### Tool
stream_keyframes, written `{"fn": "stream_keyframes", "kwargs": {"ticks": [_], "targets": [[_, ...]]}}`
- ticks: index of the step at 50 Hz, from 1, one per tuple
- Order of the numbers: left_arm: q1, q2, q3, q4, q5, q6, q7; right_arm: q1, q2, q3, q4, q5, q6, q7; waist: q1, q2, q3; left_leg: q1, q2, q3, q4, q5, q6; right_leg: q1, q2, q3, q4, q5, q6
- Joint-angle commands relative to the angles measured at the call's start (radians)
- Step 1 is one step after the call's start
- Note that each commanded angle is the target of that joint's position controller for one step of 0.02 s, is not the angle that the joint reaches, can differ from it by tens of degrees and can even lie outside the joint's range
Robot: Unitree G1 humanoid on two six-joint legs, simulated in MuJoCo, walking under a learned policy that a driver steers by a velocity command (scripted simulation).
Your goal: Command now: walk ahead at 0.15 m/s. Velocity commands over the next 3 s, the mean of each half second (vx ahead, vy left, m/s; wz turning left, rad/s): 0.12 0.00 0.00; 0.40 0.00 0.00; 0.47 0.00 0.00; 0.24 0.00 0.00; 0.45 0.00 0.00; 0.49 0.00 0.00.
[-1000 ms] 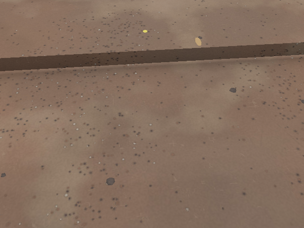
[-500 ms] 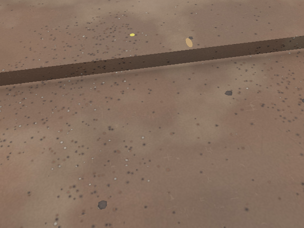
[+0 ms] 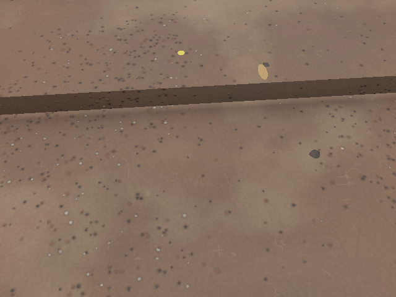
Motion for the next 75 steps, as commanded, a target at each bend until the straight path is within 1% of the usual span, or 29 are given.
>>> {"fn": "stream_keyframes", "kwargs": {"ticks": [1, 2, 5, 7, 12, 18, 20, 22, 25, 32, 35, 36, 37, 38, 39, 40, 43, 47, 53, 56, 58, 59, 60, 61, 62, 64, 66, 70, 75], "targets": [[0.143, 0.095, 0.025, -0.019, 0.024, 0.019, 0.002, 0.238, -0.159, -0.046, 0.046, 0.046, 0.01, -0.006, -0.047, 0.055, -0.291, 0.508, 0.453, -0.474, -0.125, 0.771, 0.268, -0.357, -0.057, 0.089, 0.454, 0.02, 0.015], [0.058, 0.116, 0.029, -0.027, 0.054, 0.027, -0.004, 0.152, -0.09, -0.029, 0.02, 0.043, 0.017, -0.01, -0.04, -0.007, -0.179, 0.351, 0.394, -0.429, -0.219, 0.506, 0.224, -0.356, -0.093, 0.066, 0.391, 0.066, 0.015], [0.02, 0.065, 0.027, -0.022, 0.06, 0.069, -0.02, 0.159, -0.052, -0.007, 0.052, 0.022, 0.017, -0.022, 0.008, -0.013, -0.1, 0.103, 0.292, -0.261, -0.304, 0.428, 0.128, -0.194, -0.124, 0.037, 0.206, 0.126, 0.029], [0.029, 0.023, 0.016, -0.009, 0.05, 0.088, -0.013, 0.176, -0.071, -0.006, 0.075, 0.009, 0.009, -0.019, 0.023, 0.019, -0.108, 0.059, 0.253, -0.201, -0.305, 0.4, 0.096, -0.139, -0.119, 0.013, 0.08, 0.133, 0.036], [-0.087, 0.06, 0.018, -0.008, 0.047, 0.112, 0.003, 0.225, -0.116, -0.014, 0.101, 0.006, 0.034, -0.02, -0.025, 0.094, -0.093, 0.063, 0.24, -0.254, -0.362, -0.16, 0.063, -0.157, -0.118, -0.012, -0.142, 0.156, 0.035], [-0.069, 0.035, 0.002, 0.037, 0.047, 0.084, 0.01, 0.259, -0.099, -0.012, 0.127, 0.021, 0.065, -0.033, -0.024, 0.035, -0.053, 0.021, 0.231, -0.309, -0.325, -0.461, 0.008, -0.027, -0.114, -0.017, -0.459, 0.186, 0.007], [-0.037, 0.112, 0.017, 0.043, 0.051, 0.067, 0.007, 0.264, -0.079, -0.016, 0.112, 0.041, 0.073, -0.027, -0.035, -0.081, 0.003, -0.055, 0.132, -0.235, -0.24, -0.567, -0.03, -0.084, -0.2, 0.148, -0.561, -0.124, -0.063], [0.018, 0.149, 0.037, 0.064, 0.036, 0.054, 0.001, 0.165, -0.048, -0.013, 0.073, 0.018, 0.064, -0.01, 0.009, -0.256, 0.071, -0.112, 0.008, -0.05, 0.091, -0.338, -0.061, -0.117, -0.382, 0.419, -0.798, -0.306, -0.148], [-0.033, 0.143, 0.051, 0.051, 0.04, 0.037, 0.002, 0.18, -0.079, -0.033, 0.076, -0.009, 0.045, 0.011, -0.038, -0.146, 0.04, -0.17, 0.069, -0.089, 0.309, -0.275, -0.071, -0.074, -0.402, 0.392, -0.829, -0.107, -0.167], [0.005, 0.147, 0.066, 0.069, 0.044, 0.007, -0.004, 0.067, -0.038, -0.033, 0.025, 0.007, 0.023, 0.019, -0.016, -0.154, 0.002, 0.006, 0.067, -0.014, 0.073, -0.267, -0.087, -0.088, -0.332, 0.215, -0.739, 0.104, -0.151], [-0.02, 0.145, 0.071, 0.062, 0.037, 0.008, -0.011, 0.237, -0.053, -0.045, 0.081, 0.013, 0.013, 0.008, -0.092, -0.092, -0.024, 0.349, 0.034, 0.002, -0.093, -0.183, -0.076, -0.276, -0.284, 0.157, -0.589, 0.103, -0.118], [-0.045, 0.111, 0.061, 0.047, 0.041, 0.0, -0.014, 0.371, -0.102, -0.062, 0.117, 0.009, 0.001, -0.004, -0.15, -0.003, -0.074, 0.529, 0.127, -0.125, -0.151, -0.256, -0.059, -0.385, -0.228, 0.087, -0.414, 0.135, -0.087], [-0.075, 0.019, 0.037, -0.005, 0.025, -0.01, -0.028, 0.504, -0.23, -0.092, 0.137, 0.003, -0.003, -0.014, -0.193, 0.271, -0.13, 0.678, 0.385, -0.528, -0.334, -0.56, 0.025, -0.598, -0.097, -0.074, -0.072, 0.063, -0.029], [-0.137, 0.103, 0.058, -0.034, 0.052, -0.009, -0.033, 0.538, -0.222, -0.09, 0.159, 0.004, 0.006, -0.013, -0.184, 0.23, -0.073, 0.599, 0.483, -0.716, -0.402, -0.617, 0.094, -0.701, -0.102, -0.045, 0.127, -0.005, -0.044], [-0.182, 0.116, 0.065, -0.046, 0.062, -0.008, -0.044, 0.429, -0.168, -0.074, 0.129, 0.002, 0.008, -0.009, -0.127, 0.102, 0.0, 0.503, 0.447, -0.636, -0.388, -0.577, 0.093, -0.716, -0.166, 0.006, 0.202, 0.085, -0.059], [-0.179, 0.092, 0.061, -0.039, 0.056, -0.011, -0.055, 0.352, -0.136, -0.066, 0.105, 0.003, 0.002, -0.003, -0.09, 0.055, 0.018, 0.433, 0.401, -0.545, -0.397, -0.463, 0.076, -0.684, -0.189, 0.017, 0.201, 0.175, -0.057], [-0.168, 0.076, 0.063, -0.027, 0.059, 0.001, -0.066, 0.323, -0.082, -0.045, 0.106, 0.01, -0.02, -0.009, -0.042, 0.048, -0.003, 0.394, 0.304, -0.337, -0.416, -0.124, 0.039, -0.607, -0.206, -0.014, 0.146, 0.291, -0.024], [-0.294, 0.059, 0.059, -0.077, 0.055, 0.019, -0.068, 0.421, -0.074, -0.033, 0.155, 0.013, -0.029, -0.018, -0.046, 0.055, 0.001, 0.426, 0.279, -0.224, -0.388, 0.209, 0.051, -0.658, -0.192, -0.058, 0.055, 0.365, 0.007], [-0.515, 0.052, 0.041, -0.166, 0.038, 0.023, -0.069, 0.454, -0.089, -0.03, 0.177, 0.012, -0.033, -0.022, -0.075, 0.076, 0.036, 0.388, 0.266, -0.152, -0.392, 0.334, 0.045, -0.502, -0.142, -0.113, -0.268, 0.48, -0.01], [-0.485, 0.082, 0.052, -0.171, 0.038, 0.017, -0.058, 0.439, -0.106, -0.034, 0.187, 0.008, -0.032, -0.027, -0.04, 0.065, 0.016, 0.461, 0.295, -0.132, -0.302, 0.564, 0.032, -0.406, -0.113, -0.116, -0.324, 0.431, -0.059], [-0.288, 0.114, 0.072, -0.11, 0.04, 0.004, -0.043, 0.417, -0.126, -0.04, 0.191, 0.006, -0.026, -0.029, 0.044, 0.054, -0.089, 0.478, 0.273, -0.097, -0.053, 0.765, 0.006, -0.184, -0.056, -0.135, -0.382, 0.393, -0.097], [-0.127, 0.148, 0.09, -0.056, 0.052, -0.005, -0.033, 0.414, -0.124, -0.038, 0.187, 0.008, -0.022, -0.027, 0.103, 0.031, -0.174, 0.374, 0.237, -0.074, 0.156, 0.656, -0.009, 0.034, -0.081, -0.103, -0.414, 0.39, -0.123], [0.033, 0.241, 0.114, -0.034, 0.075, -0.01, -0.024, 0.436, -0.081, -0.028, 0.158, 0.011, -0.02, -0.023, 0.138, -0.081, -0.302, 0.18, 0.175, -0.032, 0.482, 0.259, -0.023, 0.259, -0.334, 0.185, -0.433, 0.244, -0.171], [0.024, 0.286, 0.122, -0.039, 0.072, -0.002, -0.033, 0.553, 0.007, -0.02, 0.159, 0.046, -0.015, -0.012, 0.066, -0.262, -0.391, -0.134, -0.01, -0.065, 0.821, -0.453, -0.051, 0.425, -0.56, 0.691, -0.607, 0.155, -0.318], [-0.087, 0.234, 0.113, -0.053, 0.036, 0.007, -0.039, 0.44, -0.087, -0.042, 0.146, 0.022, -0.01, -0.013, 0.044, -0.093, -0.27, -0.22, 0.063, -0.164, 0.853, -0.354, -0.032, 0.301, -0.495, 0.646, -0.666, 0.037, -0.275], [-0.231, 0.129, 0.082, -0.073, 0.031, -0.006, -0.045, 0.308, -0.076, -0.046, 0.106, 0.013, -0.016, -0.006, -0.015, -0.021, -0.088, -0.181, 0.137, -0.151, 0.744, -0.188, -0.031, 0.033, -0.419, 0.384, -0.723, 0.215, -0.213], [-0.216, 0.076, 0.063, -0.046, 0.031, -0.02, -0.036, 0.339, -0.037, -0.044, 0.118, -0.01, 0.008, 0.002, -0.069, -0.039, -0.069, -0.08, 0.168, -0.147, 0.66, -0.169, -0.052, -0.087, -0.349, 0.237, -0.748, 0.363, -0.169], [-0.121, 0.116, 0.063, -0.008, 0.031, -0.04, -0.03, 0.249, -0.033, -0.048, 0.081, -0.013, 0.039, 0.015, -0.08, -0.053, -0.034, -0.138, 0.185, -0.11, 0.554, -0.1, -0.085, -0.107, -0.316, 0.135, -0.791, 0.477, -0.17], [-0.057, 0.106, 0.043, 0.012, 0.032, -0.038, -0.028, 0.087, -0.016, -0.033, 0.036, 0.006, 0.039, 0.007, -0.057, -0.069, -0.019, -0.107, 0.146, -0.035, 0.271, 0.032, -0.115, -0.079, -0.26, -0.022, -0.712, 1.021, -0.121]]}}
Next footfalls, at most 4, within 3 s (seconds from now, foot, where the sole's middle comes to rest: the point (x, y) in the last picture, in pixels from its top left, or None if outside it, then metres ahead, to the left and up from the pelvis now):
0.38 right None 0.11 -0.13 -0.75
0.72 left None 0.20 0.10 -0.75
1.18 right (235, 265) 0.54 -0.06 -0.75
1.70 left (190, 204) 0.76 0.10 -0.75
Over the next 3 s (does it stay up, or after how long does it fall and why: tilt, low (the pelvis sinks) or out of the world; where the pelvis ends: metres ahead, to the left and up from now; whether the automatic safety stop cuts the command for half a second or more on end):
stays up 1.09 0.02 0.02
